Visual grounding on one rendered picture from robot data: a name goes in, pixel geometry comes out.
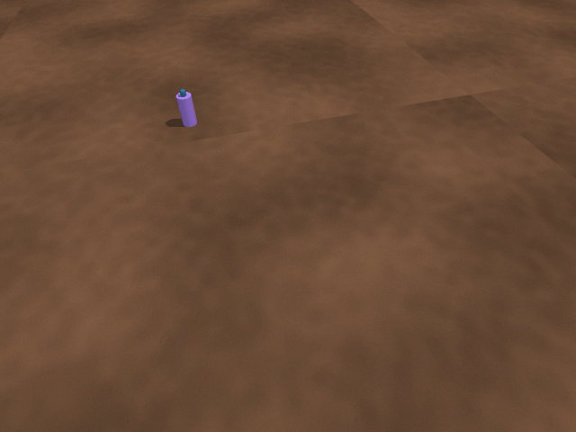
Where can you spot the bottle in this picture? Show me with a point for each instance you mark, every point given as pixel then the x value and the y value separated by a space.
pixel 186 107

